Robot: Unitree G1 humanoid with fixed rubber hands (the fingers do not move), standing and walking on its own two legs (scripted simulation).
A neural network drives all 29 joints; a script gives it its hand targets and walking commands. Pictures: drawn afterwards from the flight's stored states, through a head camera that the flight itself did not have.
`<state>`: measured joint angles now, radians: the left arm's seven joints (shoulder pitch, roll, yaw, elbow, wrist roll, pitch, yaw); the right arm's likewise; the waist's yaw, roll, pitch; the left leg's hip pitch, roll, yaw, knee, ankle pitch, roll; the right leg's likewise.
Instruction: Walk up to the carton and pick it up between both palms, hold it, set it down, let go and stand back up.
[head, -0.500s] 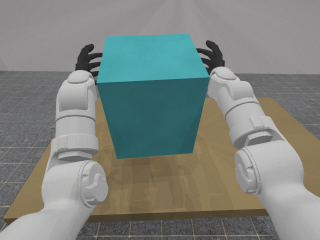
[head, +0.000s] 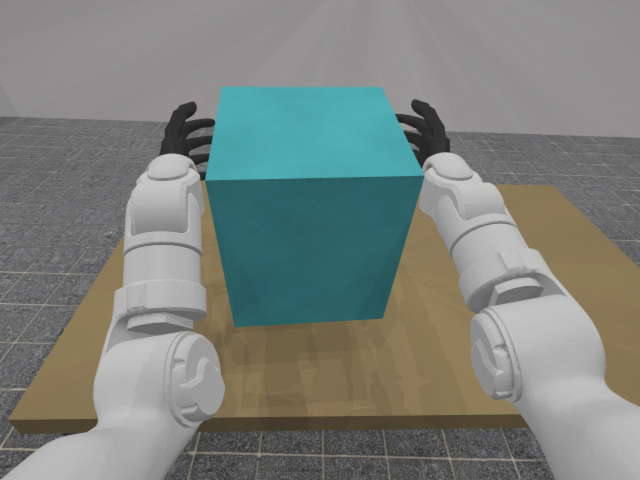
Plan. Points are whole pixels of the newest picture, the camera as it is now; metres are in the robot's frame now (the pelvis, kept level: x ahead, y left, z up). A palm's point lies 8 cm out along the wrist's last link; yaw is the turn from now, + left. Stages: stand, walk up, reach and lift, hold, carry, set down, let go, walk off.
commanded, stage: set down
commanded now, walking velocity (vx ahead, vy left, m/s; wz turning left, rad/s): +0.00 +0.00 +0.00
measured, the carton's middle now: (306, 209) +0.42 +0.03 +0.19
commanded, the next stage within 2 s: none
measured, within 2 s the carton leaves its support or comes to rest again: neither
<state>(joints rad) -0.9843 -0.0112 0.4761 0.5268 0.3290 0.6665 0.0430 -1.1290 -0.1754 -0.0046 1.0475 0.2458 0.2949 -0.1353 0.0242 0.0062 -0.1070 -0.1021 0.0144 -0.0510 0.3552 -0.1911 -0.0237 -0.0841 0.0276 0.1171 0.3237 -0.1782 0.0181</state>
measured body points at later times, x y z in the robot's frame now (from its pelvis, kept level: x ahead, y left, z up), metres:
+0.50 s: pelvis +0.00 +0.00 +0.00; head -0.06 +0.00 +0.45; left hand +0.38 +0.19 +0.24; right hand +0.43 -0.10 +0.26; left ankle +0.00 +0.13 -0.75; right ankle +0.00 -0.13 -0.75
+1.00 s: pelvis +0.00 +0.00 +0.00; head -0.04 +0.00 +0.45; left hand +0.38 +0.20 +0.20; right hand +0.45 -0.10 +0.22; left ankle +0.00 +0.13 -0.75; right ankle +0.00 -0.13 -0.75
